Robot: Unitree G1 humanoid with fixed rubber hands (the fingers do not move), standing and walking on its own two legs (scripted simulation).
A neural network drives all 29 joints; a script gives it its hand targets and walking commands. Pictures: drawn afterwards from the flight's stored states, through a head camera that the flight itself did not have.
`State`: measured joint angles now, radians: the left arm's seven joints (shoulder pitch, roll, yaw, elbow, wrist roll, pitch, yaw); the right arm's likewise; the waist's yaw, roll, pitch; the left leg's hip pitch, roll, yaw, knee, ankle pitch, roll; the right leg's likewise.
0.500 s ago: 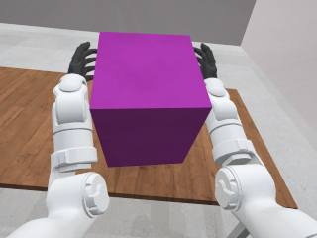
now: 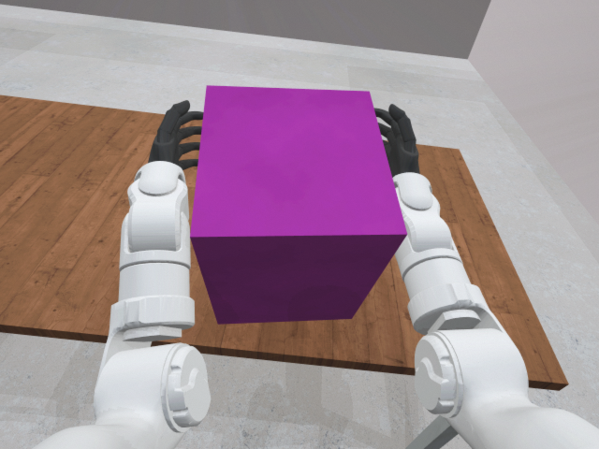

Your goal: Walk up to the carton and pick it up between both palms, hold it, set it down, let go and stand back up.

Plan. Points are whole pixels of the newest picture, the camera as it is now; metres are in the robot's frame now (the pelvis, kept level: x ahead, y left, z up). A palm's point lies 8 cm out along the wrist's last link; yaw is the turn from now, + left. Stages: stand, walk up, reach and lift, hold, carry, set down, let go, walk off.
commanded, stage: set down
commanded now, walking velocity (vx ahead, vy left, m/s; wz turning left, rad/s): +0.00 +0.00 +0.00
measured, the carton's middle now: (288, 216) +0.37 +0.00 +0.14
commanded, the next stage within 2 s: none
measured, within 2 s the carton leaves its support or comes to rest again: neither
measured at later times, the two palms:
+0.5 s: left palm (184, 190) +0.40 +0.14 +0.15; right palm (395, 188) +0.40 -0.16 +0.17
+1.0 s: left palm (184, 200) +0.41 +0.14 +0.13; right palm (386, 198) +0.41 -0.15 +0.14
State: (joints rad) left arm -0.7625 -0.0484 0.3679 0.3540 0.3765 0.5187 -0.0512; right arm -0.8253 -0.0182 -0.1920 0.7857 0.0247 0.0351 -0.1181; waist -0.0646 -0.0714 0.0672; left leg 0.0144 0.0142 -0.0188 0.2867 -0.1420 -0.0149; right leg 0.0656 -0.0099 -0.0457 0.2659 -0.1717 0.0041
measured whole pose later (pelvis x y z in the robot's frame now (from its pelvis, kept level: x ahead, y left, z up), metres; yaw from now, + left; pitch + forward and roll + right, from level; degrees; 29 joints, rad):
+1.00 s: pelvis +0.01 +0.00 +0.00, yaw -2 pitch -3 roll +0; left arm -0.75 -0.07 0.41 0.65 0.35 0.27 0.02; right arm -0.81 0.02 -0.42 0.97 -0.19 -0.11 -0.03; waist 0.00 -0.05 0.03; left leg -0.08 0.03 0.03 0.28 -0.14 -0.02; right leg -0.04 0.00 -0.05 0.25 -0.16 0.00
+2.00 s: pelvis +0.02 +0.00 +0.00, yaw -4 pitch +2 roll +0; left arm -0.74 -0.09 0.47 0.77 0.37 0.11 0.02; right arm -0.77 0.04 -0.52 0.95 -0.32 -0.16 0.02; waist 0.02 -0.05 0.00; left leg -0.17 0.04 0.08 0.27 -0.14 -0.01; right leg -0.15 -0.01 -0.05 0.27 -0.15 0.00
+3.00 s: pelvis +0.02 +0.00 +0.00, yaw -5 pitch +2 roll +0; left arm -0.72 -0.15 0.54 0.70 0.43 0.07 -0.02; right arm -0.71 0.06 -0.52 0.86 -0.35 -0.15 0.05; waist 0.02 -0.05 0.02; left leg -0.15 0.05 0.11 0.26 -0.15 -0.01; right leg -0.15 -0.01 -0.04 0.26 -0.16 0.00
